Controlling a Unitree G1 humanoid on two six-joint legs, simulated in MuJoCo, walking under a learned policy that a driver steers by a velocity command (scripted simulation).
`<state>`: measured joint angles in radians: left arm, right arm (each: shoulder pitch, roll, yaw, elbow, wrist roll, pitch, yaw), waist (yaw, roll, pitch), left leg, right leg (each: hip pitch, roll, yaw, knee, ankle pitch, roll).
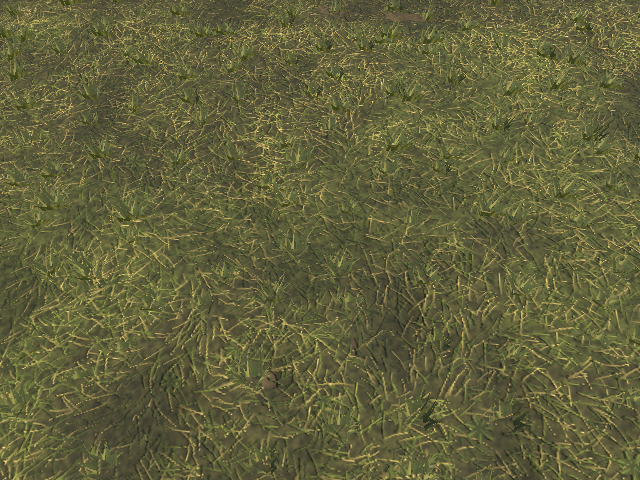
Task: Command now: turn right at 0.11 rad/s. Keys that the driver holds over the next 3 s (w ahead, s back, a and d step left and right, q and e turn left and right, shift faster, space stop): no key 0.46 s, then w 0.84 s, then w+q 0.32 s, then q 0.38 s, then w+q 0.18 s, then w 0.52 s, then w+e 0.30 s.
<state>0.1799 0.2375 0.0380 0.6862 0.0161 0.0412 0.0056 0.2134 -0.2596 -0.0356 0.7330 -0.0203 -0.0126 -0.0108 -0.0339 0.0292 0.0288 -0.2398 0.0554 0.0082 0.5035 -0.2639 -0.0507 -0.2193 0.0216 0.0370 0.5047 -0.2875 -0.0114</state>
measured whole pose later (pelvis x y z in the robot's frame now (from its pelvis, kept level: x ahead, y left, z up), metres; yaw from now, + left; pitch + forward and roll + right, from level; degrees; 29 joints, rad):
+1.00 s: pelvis +0.14 +0.05 +0.01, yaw +0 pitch +1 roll -1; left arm 0.10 0.28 0.06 0.79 -0.02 -0.07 -0.02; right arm 0.46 -0.20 -0.01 0.97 0.00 -0.08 0.00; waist -0.07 -0.04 0.02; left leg 0.06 -0.03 0.03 0.19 -0.26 0.06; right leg -0.64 -0.08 0.00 0.80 -0.05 -0.01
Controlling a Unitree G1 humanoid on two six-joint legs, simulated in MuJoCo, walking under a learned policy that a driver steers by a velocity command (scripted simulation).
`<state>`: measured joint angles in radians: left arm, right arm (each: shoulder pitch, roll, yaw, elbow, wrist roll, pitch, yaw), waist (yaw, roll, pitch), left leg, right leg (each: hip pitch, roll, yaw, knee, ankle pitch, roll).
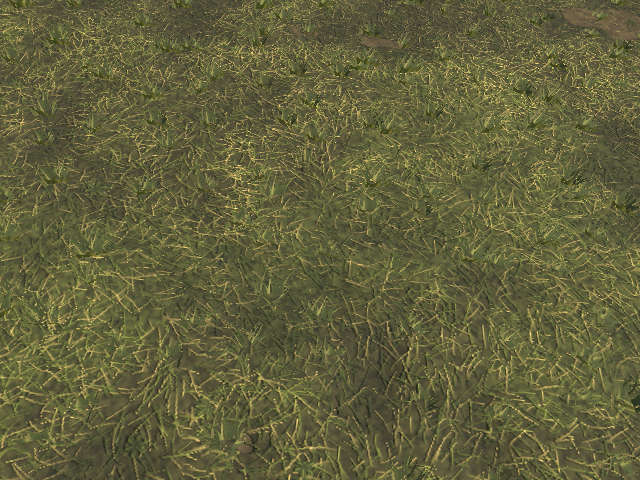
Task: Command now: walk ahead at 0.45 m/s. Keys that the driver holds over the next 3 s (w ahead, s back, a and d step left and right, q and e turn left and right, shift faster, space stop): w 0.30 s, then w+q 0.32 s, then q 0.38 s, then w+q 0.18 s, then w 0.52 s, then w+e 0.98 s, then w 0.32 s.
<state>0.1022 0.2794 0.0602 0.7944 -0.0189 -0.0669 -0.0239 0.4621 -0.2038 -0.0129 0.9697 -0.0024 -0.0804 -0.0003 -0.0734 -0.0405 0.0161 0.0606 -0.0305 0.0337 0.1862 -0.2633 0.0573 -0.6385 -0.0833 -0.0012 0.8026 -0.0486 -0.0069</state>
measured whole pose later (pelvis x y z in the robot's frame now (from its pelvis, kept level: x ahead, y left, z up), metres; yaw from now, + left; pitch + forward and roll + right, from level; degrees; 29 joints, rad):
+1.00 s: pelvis +0.51 +0.04 -0.01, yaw +20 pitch +3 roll -1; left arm 0.08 0.31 0.04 0.77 0.01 -0.03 0.04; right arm 0.20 -0.30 -0.07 0.67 0.00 -0.01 0.00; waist -0.02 -0.02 0.07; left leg -0.38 -0.10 -0.07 0.43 -0.10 0.09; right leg -0.63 -0.04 0.10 1.01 -0.35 0.08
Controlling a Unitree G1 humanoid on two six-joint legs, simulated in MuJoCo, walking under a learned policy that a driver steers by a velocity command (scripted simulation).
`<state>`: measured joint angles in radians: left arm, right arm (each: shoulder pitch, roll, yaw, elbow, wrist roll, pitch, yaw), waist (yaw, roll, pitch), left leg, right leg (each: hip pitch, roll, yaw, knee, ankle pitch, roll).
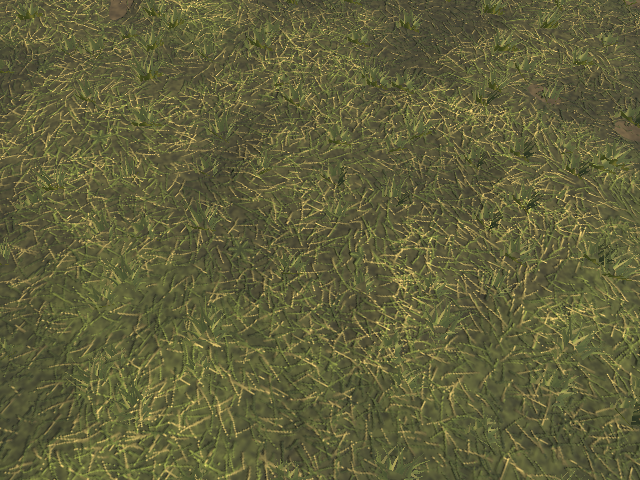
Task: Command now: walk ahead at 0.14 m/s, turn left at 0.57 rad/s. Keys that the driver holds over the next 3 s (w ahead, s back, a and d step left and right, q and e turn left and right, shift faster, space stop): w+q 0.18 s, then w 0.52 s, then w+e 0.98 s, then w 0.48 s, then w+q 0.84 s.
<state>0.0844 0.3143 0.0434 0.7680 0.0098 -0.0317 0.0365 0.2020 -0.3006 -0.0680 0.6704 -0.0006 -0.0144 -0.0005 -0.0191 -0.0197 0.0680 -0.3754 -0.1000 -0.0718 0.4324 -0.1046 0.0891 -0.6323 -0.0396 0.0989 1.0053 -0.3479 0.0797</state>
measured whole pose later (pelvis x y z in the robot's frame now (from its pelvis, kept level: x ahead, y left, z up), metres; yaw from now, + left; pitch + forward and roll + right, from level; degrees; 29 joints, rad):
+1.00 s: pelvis +0.40 +0.07 +0.00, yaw +6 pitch +1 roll +2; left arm 0.17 0.30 0.06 0.76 -0.02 -0.05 -0.02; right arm 0.34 -0.27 -0.06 0.79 -0.01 -0.10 0.01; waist -0.05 -0.05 0.01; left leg 0.01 -0.05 0.14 0.21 -0.24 0.04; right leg -0.72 -0.09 0.07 0.81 0.04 0.00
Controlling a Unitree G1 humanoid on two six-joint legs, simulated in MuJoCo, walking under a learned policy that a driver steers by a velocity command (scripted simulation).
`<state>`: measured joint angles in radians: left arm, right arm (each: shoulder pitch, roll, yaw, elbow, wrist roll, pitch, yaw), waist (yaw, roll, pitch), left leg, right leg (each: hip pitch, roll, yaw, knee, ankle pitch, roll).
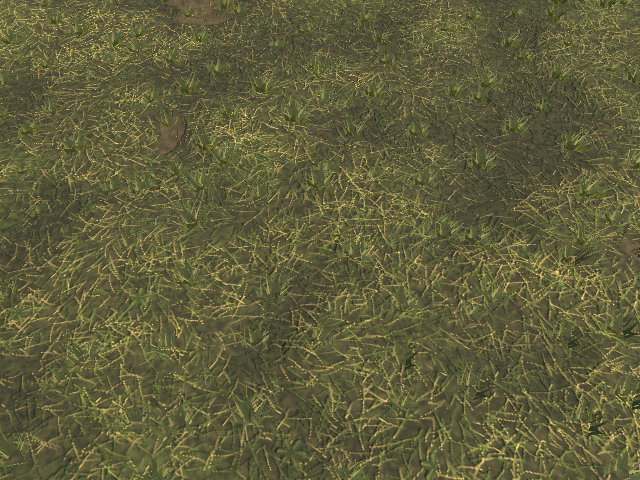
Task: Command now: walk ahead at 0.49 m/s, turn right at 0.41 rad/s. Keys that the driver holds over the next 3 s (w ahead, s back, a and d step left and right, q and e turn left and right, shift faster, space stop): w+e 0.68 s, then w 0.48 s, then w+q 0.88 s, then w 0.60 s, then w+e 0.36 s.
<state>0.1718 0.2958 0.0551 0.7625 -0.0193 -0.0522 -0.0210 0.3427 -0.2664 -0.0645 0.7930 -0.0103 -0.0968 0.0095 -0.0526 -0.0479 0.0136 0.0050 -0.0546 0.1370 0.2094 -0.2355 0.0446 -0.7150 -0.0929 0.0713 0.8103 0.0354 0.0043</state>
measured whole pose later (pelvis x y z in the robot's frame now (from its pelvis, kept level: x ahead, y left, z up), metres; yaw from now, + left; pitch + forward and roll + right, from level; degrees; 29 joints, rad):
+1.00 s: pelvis +0.55 -0.11 +0.00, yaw -29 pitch +1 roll +2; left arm 0.13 0.28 0.05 0.65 -0.01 -0.05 -0.02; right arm 0.37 -0.27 -0.05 0.84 0.01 -0.08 0.02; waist -0.09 -0.04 0.03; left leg -0.07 -0.03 0.05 0.26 -0.22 0.03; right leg -0.63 -0.09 0.05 0.74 -0.10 0.00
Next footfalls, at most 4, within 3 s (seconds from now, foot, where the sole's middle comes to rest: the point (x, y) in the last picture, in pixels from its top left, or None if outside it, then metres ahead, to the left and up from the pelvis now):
0.18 right None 0.28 -0.13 -0.78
0.66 left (317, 434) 0.59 0.00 -0.78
1.16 right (469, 382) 0.70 -0.35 -0.78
1.70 left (404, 258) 1.07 -0.26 -0.78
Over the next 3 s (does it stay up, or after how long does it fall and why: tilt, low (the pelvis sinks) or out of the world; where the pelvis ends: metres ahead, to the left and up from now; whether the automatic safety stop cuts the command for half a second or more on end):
stays up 1.58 -0.32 0.00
